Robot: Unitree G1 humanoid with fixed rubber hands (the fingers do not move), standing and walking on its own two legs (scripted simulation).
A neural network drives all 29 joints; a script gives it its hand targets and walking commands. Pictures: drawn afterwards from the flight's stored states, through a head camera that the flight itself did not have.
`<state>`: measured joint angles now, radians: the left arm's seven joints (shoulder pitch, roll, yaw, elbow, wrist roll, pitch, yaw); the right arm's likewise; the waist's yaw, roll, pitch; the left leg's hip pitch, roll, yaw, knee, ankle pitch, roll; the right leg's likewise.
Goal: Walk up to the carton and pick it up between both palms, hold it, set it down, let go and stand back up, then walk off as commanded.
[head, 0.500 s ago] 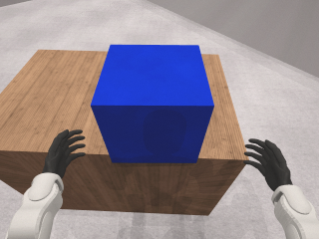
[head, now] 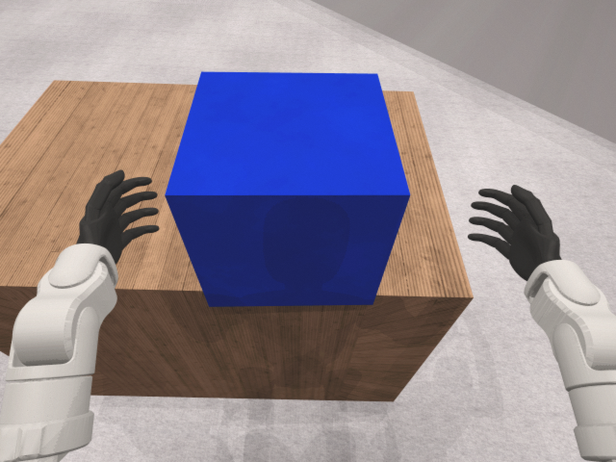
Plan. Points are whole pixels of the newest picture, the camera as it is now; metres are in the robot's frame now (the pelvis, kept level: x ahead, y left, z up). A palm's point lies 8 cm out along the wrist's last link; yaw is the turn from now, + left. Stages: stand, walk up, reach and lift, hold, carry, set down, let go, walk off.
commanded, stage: reach and lift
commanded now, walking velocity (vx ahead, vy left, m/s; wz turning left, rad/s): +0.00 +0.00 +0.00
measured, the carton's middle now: (290, 193) +0.50 +0.04 +0.03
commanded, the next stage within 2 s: none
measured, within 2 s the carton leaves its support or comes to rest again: neither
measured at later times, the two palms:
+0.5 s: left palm (97, 182) +0.37 +0.25 +0.17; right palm (522, 187) +0.40 -0.25 +0.16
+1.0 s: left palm (103, 125) +0.43 +0.26 +0.20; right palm (520, 129) +0.46 -0.24 +0.20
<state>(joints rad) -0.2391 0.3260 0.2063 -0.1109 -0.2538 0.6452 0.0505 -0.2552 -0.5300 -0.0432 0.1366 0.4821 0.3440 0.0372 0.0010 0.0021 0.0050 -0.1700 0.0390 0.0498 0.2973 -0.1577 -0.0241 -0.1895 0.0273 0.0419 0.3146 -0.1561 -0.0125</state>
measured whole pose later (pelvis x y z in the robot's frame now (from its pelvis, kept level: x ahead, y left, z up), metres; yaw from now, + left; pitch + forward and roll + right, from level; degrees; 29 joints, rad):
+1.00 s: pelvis +0.00 -0.01 -0.01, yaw +1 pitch +13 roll +0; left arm -0.97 0.51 0.08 0.60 -0.35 0.62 0.07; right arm -1.02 -0.60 0.06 0.83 0.54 0.40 0.06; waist 0.02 0.00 -0.13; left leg -0.43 0.05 0.02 0.37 -0.16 -0.03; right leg -0.43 0.04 0.01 0.35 -0.15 -0.02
